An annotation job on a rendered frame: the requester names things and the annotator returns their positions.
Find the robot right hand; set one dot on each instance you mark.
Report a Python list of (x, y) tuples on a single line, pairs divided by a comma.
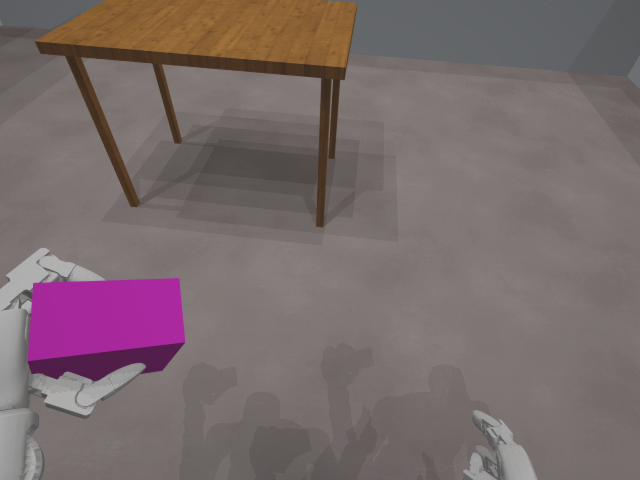
[(511, 461)]

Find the table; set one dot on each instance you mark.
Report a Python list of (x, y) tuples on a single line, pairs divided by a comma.
[(308, 38)]

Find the robot left hand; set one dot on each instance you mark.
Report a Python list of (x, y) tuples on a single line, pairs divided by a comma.
[(70, 393)]

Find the left robot forearm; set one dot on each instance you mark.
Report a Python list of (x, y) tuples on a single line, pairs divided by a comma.
[(21, 458)]

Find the sponge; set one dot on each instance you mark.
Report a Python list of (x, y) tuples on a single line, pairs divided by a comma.
[(92, 328)]

